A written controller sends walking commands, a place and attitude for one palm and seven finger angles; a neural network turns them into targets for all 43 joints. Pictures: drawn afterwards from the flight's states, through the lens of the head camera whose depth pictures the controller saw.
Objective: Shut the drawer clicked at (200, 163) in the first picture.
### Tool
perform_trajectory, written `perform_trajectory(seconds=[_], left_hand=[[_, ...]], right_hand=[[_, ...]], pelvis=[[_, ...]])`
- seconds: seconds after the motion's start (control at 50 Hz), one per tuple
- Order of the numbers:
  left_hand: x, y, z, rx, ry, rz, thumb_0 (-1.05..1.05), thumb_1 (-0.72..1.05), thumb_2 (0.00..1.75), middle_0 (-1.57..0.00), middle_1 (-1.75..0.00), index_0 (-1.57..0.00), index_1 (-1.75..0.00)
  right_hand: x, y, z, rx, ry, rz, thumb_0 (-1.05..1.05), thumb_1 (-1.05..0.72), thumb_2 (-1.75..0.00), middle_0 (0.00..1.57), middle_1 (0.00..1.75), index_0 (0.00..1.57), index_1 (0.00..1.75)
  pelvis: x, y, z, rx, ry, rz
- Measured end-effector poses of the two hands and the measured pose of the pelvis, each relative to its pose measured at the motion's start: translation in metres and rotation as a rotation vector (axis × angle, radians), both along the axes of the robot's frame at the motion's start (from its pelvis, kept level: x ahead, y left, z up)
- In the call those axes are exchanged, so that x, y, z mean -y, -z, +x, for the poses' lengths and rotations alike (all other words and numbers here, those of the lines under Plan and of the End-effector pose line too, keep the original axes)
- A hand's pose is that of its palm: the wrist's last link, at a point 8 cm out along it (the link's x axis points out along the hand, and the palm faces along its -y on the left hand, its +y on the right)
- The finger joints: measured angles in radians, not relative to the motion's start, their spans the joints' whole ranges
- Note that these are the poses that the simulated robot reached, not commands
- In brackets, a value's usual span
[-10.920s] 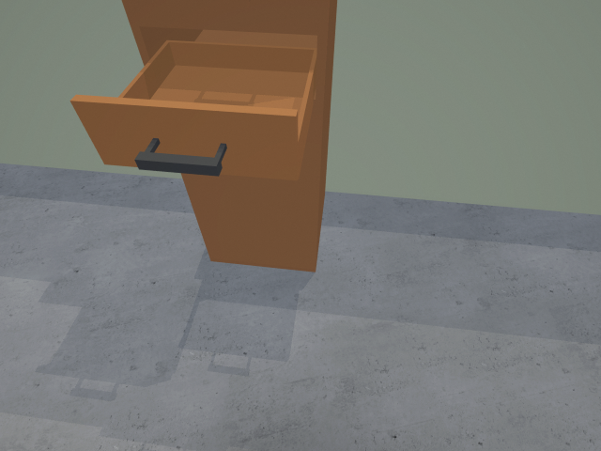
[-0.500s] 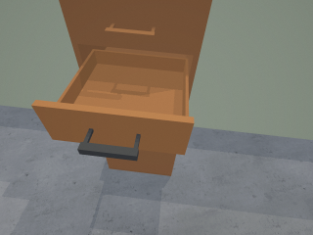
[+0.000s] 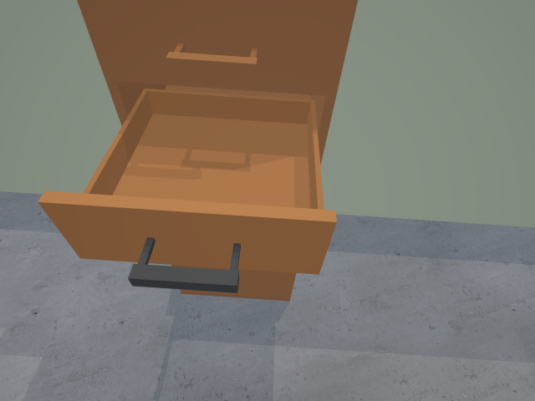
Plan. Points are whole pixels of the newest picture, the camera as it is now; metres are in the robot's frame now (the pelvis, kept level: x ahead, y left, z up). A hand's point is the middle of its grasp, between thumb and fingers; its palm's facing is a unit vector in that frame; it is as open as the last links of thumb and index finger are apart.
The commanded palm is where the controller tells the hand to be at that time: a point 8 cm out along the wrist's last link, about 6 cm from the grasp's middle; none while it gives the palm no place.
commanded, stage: come to a stop and stand still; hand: left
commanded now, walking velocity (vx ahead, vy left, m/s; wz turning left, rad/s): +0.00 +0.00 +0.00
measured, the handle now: (189, 263) +0.28 +0.13 +0.07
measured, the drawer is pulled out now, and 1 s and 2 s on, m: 0.30 0.30 0.30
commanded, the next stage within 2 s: look again from close up in 0.22 s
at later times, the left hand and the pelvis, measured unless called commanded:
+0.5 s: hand out of the picture -0.01 +0.16 -0.18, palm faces +0.04 -0.98 -0.18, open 7.4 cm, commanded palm none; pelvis +0.01 +0.00 -0.01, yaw +1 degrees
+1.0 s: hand out of the picture +0.10 +0.17 -0.14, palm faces +0.18 -0.96 -0.21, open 7.3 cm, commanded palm +0.10 +0.20 -0.06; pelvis +0.02 -0.02 -0.01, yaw +0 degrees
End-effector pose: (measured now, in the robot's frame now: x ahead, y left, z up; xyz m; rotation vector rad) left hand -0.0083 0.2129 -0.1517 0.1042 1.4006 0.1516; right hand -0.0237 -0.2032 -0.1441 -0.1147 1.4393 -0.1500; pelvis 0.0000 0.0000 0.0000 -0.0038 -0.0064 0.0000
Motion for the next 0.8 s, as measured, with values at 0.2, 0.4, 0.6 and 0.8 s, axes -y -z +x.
perform_trajectory(seconds=[0.2, 0.4, 0.6, 0.8], left_hand=[[0.003, 0.001, -0.001, -0.021, -0.013, -0.011, 0.01, 0.91, 0.90, -0.20, -0.30, -0.19, -0.30], [0.006, 0.003, -0.004, -0.030, 0.004, -0.002, 0.01, 0.91, 0.90, -0.20, -0.30, -0.19, -0.30], [-0.006, -0.002, 0.007, -0.005, 0.000, 0.048, 0.01, 0.91, 0.90, -0.20, -0.30, -0.19, -0.30], [-0.001, -0.004, 0.033, 0.042, 0.019, 0.056, 0.01, 0.91, 0.90, -0.20, -0.30, -0.19, -0.30]], right_hand=[[0.000, 0.000, 0.009, 0.004, 0.000, -0.012, 0.01, -0.91, -0.90, 0.20, 0.30, 0.20, 0.30], [0.006, 0.003, 0.017, 0.021, -0.025, -0.013, 0.01, -0.92, -0.90, 0.20, 0.30, 0.20, 0.30], [0.020, 0.010, 0.046, 0.097, -0.048, -0.022, 0.02, -0.93, -0.90, 0.20, 0.30, 0.20, 0.30], [0.035, 0.006, 0.064, 0.125, -0.055, -0.033, 0.01, -0.92, -0.90, 0.20, 0.30, 0.20, 0.30]], pelvis=[[-0.002, 0.000, 0.007, 0.002, -0.001, 0.000], [-0.003, 0.004, 0.007, -0.008, -0.010, -0.010], [-0.001, 0.008, 0.015, 0.000, -0.009, -0.002], [0.010, 0.006, 0.019, 0.004, -0.002, 0.007]])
